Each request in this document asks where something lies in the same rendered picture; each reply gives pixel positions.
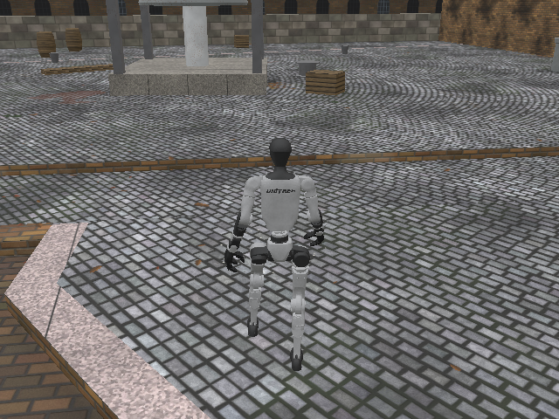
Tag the right robot foot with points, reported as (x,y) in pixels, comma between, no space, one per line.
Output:
(296,363)

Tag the robot left shin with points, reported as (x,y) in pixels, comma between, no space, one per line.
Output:
(254,301)

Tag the robot right forearm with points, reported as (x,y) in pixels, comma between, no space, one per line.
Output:
(318,226)

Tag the robot right upper arm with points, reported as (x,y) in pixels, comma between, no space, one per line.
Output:
(307,184)

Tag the robot left forearm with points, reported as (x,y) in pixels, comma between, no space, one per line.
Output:
(236,236)

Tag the robot left hand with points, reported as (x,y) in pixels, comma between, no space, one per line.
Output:
(229,260)

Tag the robot left upper arm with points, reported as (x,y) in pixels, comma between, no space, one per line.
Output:
(251,185)

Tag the robot right hand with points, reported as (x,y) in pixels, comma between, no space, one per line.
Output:
(317,241)

